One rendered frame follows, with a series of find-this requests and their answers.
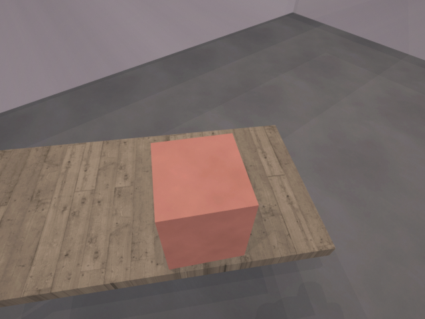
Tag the table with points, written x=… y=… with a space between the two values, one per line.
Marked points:
x=79 y=218

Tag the carton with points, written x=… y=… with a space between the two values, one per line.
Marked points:
x=204 y=203

